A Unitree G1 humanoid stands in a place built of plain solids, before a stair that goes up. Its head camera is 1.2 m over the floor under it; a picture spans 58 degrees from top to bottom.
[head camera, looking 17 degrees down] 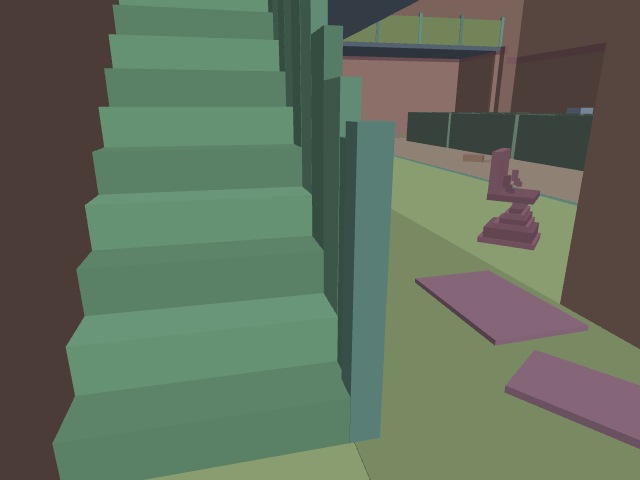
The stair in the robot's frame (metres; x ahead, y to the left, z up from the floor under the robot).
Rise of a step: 0.20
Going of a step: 0.24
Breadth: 0.99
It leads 13 degrees to the left of straight ahead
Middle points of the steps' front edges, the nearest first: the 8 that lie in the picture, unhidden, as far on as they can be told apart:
1.21 0.35 0.20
1.45 0.41 0.40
1.68 0.46 0.60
1.91 0.52 0.80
2.15 0.57 1.00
2.38 0.63 1.21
2.62 0.68 1.41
2.85 0.74 1.61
